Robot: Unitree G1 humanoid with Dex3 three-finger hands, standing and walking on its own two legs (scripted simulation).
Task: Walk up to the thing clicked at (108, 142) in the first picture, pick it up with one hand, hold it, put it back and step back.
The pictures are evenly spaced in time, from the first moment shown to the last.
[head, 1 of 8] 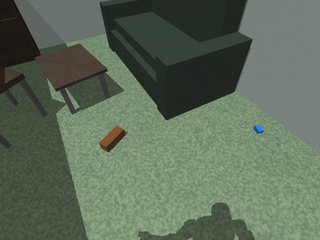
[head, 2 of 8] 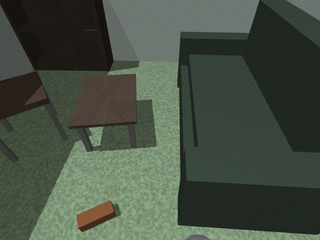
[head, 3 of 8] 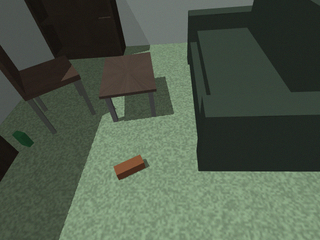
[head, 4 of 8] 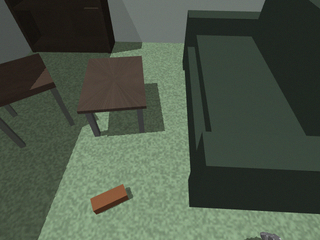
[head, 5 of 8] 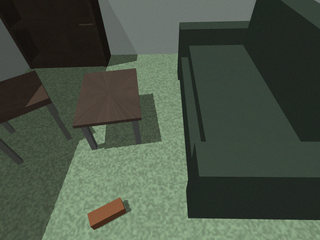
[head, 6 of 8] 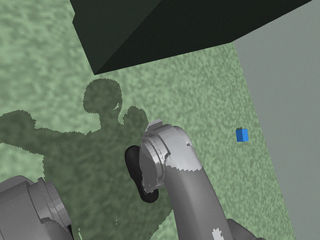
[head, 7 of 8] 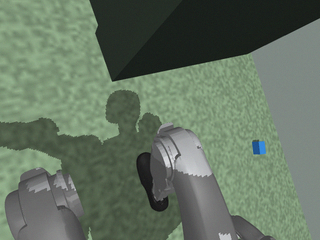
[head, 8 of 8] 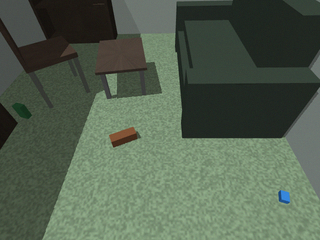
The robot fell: no
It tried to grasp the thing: yes
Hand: left
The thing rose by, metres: 0.67
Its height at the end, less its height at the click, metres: +0.00
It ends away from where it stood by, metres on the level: 0.03
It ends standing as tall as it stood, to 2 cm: yes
